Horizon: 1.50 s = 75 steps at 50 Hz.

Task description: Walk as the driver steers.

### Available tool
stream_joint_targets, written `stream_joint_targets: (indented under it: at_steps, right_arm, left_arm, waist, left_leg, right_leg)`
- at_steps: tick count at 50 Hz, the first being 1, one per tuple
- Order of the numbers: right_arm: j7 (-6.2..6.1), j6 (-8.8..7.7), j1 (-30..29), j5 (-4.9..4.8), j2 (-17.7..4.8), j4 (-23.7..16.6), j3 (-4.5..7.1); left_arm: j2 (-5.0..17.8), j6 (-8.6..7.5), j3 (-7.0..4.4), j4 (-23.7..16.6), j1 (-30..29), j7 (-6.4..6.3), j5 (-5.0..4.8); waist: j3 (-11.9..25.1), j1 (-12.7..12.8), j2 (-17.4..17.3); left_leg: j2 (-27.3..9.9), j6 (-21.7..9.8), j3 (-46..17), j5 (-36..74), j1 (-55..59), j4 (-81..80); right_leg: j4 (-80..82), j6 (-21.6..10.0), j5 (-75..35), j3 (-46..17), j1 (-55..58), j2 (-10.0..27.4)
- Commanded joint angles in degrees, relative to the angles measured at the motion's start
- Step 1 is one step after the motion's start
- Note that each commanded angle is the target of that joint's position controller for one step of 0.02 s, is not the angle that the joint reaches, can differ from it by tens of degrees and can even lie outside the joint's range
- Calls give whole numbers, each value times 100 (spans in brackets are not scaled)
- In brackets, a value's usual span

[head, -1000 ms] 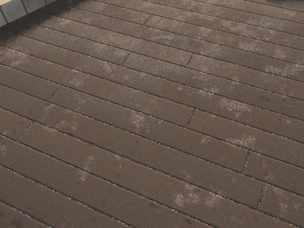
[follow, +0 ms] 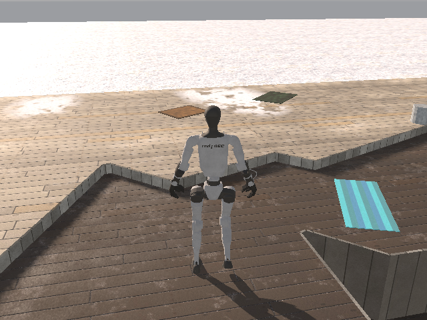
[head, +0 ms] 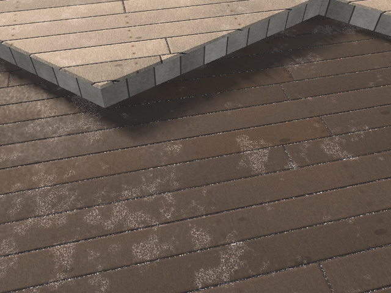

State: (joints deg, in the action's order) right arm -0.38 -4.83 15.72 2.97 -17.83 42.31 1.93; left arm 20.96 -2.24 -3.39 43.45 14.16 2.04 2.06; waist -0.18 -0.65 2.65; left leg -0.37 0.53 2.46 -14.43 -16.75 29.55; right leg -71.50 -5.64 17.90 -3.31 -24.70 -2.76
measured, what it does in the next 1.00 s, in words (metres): walks ahead, turning left: right foot, then left foot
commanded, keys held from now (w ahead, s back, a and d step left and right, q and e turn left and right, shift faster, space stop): w+shift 0.06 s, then w+q+shift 0.82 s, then w+shift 0.02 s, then w+e+shift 0.10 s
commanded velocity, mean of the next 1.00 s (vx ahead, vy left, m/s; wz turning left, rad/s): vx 1.00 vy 0.00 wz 0.55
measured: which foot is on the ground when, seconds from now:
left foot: down 0.00-0.26, up 0.28-0.68, down 0.70-1.00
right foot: up 0.00-0.24, down 0.26-0.70, up 0.72-1.00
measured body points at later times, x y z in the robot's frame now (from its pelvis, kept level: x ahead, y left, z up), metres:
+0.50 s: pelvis +0.46 -0.02 +0.01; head +0.48 -0.01 +0.46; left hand +0.41 +0.28 -0.11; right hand +0.66 -0.26 -0.10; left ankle +0.52 +0.12 -0.64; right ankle +0.39 -0.12 -0.73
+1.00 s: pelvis +0.91 +0.14 +0.00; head +0.93 +0.16 +0.45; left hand +0.99 +0.46 -0.05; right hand +1.05 -0.11 -0.12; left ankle +0.79 +0.11 -0.73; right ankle +1.19 +0.10 -0.67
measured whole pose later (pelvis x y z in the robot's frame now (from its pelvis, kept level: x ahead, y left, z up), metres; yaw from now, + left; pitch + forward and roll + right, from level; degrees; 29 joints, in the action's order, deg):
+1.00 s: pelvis +0.91 +0.14 +0.00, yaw +36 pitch +1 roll +1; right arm 1.3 -4.3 25.6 -0.3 -17.5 49.1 3.8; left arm 14.3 -3.6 1.1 34.5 1.0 1.4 2.4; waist -2.2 -4.7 0.8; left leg 11.6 -9.7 -8.1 -16.6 2.1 15.4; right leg -40.5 1.4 -3.2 -2.6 -40.9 8.6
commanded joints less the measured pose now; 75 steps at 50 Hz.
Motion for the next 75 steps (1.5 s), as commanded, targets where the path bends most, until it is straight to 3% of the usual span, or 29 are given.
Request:
stream_joint_targets:
  at_steps: [1, 9, 12, 13, 14, 15, 18, 25, 28, 31, 33, 35, 36, 37, 38, 40, 43, 48, 53, 56, 57, 58, 59, 62, 65, 69, 70, 73, 75]
  right_arm:
    - [60, -192, 666, -121, -409, 162, 106]
    - [184, -227, 815, -283, -1090, 477, 247]
    - [113, -144, 890, -290, -1335, 585, 291]
    - [118, -134, 992, -230, -768, 475, 161]
    - [106, -112, 1539, -452, -29, 184, 24]
    - [82, -45, 1216, -417, -522, 185, 118]
    - [178, 113, 577, -250, -345, 313, 120]
    - [466, 428, -744, -174, 88, -268, 26]
    - [608, 394, -1419, -185, 57, -546, -52]
    - [587, 387, -1248, -203, -188, -455, -6]
    - [481, 398, 138, -222, -558, -110, 144]
    - [232, 479, 1776, -364, -1136, 387, 542]
    - [165, 516, 1067, -286, -1642, 293, 578]
    - [153, 579, 960, -179, -2009, -11, 691]
    - [75, 560, 840, -156, -1617, -31, 650]
    - [38, 409, 544, -210, -1166, 142, 520]
    - [46, 164, 226, -262, -890, 70, 391]
    - [160, -74, 618, -350, -709, 241, 364]
    - [104, -188, 1052, -250, -980, 502, 377]
    - [-94, 0, 544, 60, -1145, 507, 415]
    - [-118, 19, 189, 108, -1035, 448, 376]
    - [-4, -97, 609, -225, -182, 102, 173]
    - [30, -216, 684, -107, -335, 27, 43]
    - [115, -271, -655, 83, -424, -416, -29]
    - [189, 5, -647, 241, -83, -657, -198]
    - [174, 97, -1964, 136, -1, -1339, -312]
    - [155, 101, -2317, 122, 247, -1646, -391]
    - [148, 78, -3390, 316, 217, -1923, -434]
    - [227, -231, -4884, 127, 619, -2783, -596]
  left_arm:
    - [-62, 26, 133, -688, -416, 129, 67]
    - [47, -104, 306, -1130, -1514, 271, -5]
    - [560, -135, 12, -442, 633, -30, 144]
    - [1070, -155, -148, -307, 1481, -175, 265]
    - [1452, -163, -214, -418, 1415, -223, 322]
    - [1123, -111, -210, -459, 943, -228, 178]
    - [141, -251, 7, -278, 225, -189, 89]
    - [-228, -537, 58, 248, 373, -161, -92]
    - [53, -558, 13, 343, 461, -231, -100]
    - [515, -458, -73, 374, 719, -338, -85]
    - [901, -241, -188, 254, 471, -430, -10]
    - [862, -119, -237, 116, 35, -355, -25]
    - [-199, -224, 69, -187, 524, -216, 145]
    - [50, -371, 91, -773, 391, -228, -20]
    - [313, -512, 105, -797, -104, -223, 31]
    - [209, -480, 161, -756, -367, -254, 113]
    - [56, -102, 219, -717, -206, -237, 245]
    - [-451, -150, 427, -1149, -1378, -25, 12]
    - [-14, -223, 241, -1132, -1739, -69, -74]
    - [476, -167, -59, -316, 903, -201, -141]
    - [743, -114, -204, 43, 2163, -268, -118]
    - [1347, -90, -372, 120, 2143, -260, -23]
    - [914, -51, -314, 7, 1371, -128, -11]
    - [76, -88, -132, 175, 1022, -130, -87]
    - [258, -204, -147, 321, 1100, -196, -152]
    - [235, -290, -143, 346, 1399, -230, -162]
    - [344, -321, -170, 363, 1589, -283, -81]
    - [141, -210, -141, 886, 3372, -403, -125]
    - [-37, -175, -155, 1397, 4643, -643, 5]
  waist:
    - [-185, -15, -863]
    - [-547, 238, -608]
    - [827, 1344, -543]
    - [1533, 1510, 194]
    - [2387, 893, 1557]
    - [1913, 829, 949]
    - [136, 304, 88]
    - [-639, -60, 85]
    - [-806, -52, -100]
    - [-417, -260, 23]
    - [373, -1065, 343]
    - [1101, -1790, -502]
    - [643, -557, -1738]
    - [1989, -643, -1613]
    - [1108, -636, -510]
    - [-102, -59, 306]
    - [-312, 371, 358]
    - [-513, -174, -317]
    - [-303, -456, -548]
    - [971, 994, -915]
    - [1245, 1671, -552]
    - [1675, 874, 1988]
    - [1653, 596, 1102]
    - [76, 339, -600]
    - [-224, -39, -118]
    - [-579, 147, -451]
    - [-605, 213, 102]
    - [-372, 1147, -648]
    - [-310, 1959, 150]
  left_leg:
    - [-1494, -1002, -2122, -454, 1176, -1892]
    - [-1171, -950, -651, 3227, 391, -2595]
    - [-792, -696, -341, 4493, 194, 732]
    - [-332, -654, -277, 1894, -881, 2883]
    - [229, -631, -649, -1204, -2019, 4818]
    - [20, -696, -784, -663, -2587, 5243]
    - [-608, -608, -741, 39, -2347, 4423]
    - [-734, -526, -215, 1265, -2805, 3368]
    - [-498, -781, 396, 1984, -2076, 1819]
    - [209, -1051, 990, 1798, -1190, 1279]
    - [569, -1267, 916, 1010, 242, 1344]
    - [572, -1632, 19, 206, 2781, 554]
    - [-553, -2090, -1983, 1358, 3278, 834]
    - [-1355, -3199, -4736, -685, 4370, -736]
    - [-1503, -2810, -5140, -1670, 3578, -1696]
    - [-1027, -2307, -4111, -572, 1662, -1724]
    - [-334, -2145, -2890, 199, -16, -1875]
    - [157, -1554, -1716, 1683, -406, -2303]
    - [-483, -1068, -1215, 4567, 1931, -1970]
    - [-611, -869, -678, 7214, 2219, 961]
    - [-330, -798, -461, 6055, 989, 3042]
    - [856, -191, -268, 539, -1653, 5989]
    - [740, -308, -841, -648, -2789, 6126]
    - [-168, -274, -959, -48, -2609, 4947]
    - [-296, -37, -599, -354, -2684, 4950]
    - [-514, 120, -150, -86, -3729, 4781]
    - [-523, 94, -93, -356, -4192, 5368]
    - [-231, -78, 589, -2020, -6702, 6372]
    - [-194, -221, 319, -3014, -7957, 5514]
  right_leg:
    - [436, 104, 27, -562, -1784, 503]
    - [3434, 137, -1640, 624, 494, 295]
    - [3730, 50, -877, 485, 3211, 119]
    - [3904, 55, 998, -889, 4389, 1440]
    - [5177, -142, 2821, -3815, 4873, 2899]
    - [5796, -283, 3124, -4174, 4274, 2800]
    - [5758, -116, 227, -1469, 2339, 1951]
    - [6517, 103, -2071, 1061, 1829, 1445]
    - [6753, 270, -3138, 1783, 1828, 1340]
    - [5819, 449, -6771, 2017, 2727, 1439]
    - [3870, 433, -8233, 1914, 2842, 1679]
    - [-223, 453, -4625, 1765, 1195, 916]
    - [-2308, 686, 1082, 1342, -1095, 132]
    - [-2963, 729, 1073, 24, -2327, -103]
    - [-2267, 658, 610, -270, -2752, 350]
    - [-1007, 690, 281, -214, -2067, 750]
    - [203, 966, 445, -92, -1024, 1041]
    - [3184, 738, -2584, 534, -71, 942]
    - [4272, 89, -2590, 838, -199, 490]
    - [3972, -233, -1024, 990, 1884, -117]
    - [3829, -404, -441, 605, 3288, 184]
    - [4474, -1460, 519, -2912, 4906, 1771]
    - [5621, -1782, 1236, -4722, 4824, 1992]
    - [5899, -1377, 732, -3111, 2388, 1519]
    - [6109, -1376, -199, -2510, 1386, 1001]
    - [6542, -1274, -1042, -2035, 1003, 697]
    - [6458, -1372, -1583, -2462, 1207, 913]
    - [5440, -1325, -4124, -2341, 4315, 758]
    - [5013, -1169, -6196, -3022, 5851, 1077]
Next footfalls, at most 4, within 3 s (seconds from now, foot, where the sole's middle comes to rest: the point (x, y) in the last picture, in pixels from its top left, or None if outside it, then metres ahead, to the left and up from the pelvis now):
0.26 right None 0.43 -0.12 -0.77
0.70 left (164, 205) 0.83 0.13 -0.77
1.14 right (147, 123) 1.27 0.23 -0.77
1.56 left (71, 66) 1.53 0.60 -0.64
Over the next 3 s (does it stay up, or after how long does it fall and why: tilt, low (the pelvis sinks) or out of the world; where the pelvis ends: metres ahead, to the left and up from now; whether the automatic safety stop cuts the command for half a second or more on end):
stays up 2.78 0.53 0.13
